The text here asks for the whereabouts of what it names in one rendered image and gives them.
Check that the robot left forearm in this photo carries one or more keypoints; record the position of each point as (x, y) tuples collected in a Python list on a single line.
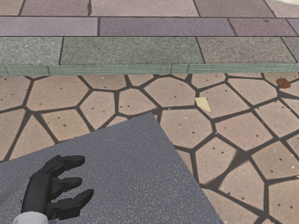
[(31, 217)]

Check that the left robot hand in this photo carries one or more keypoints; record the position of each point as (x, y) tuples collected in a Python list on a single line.
[(45, 186)]

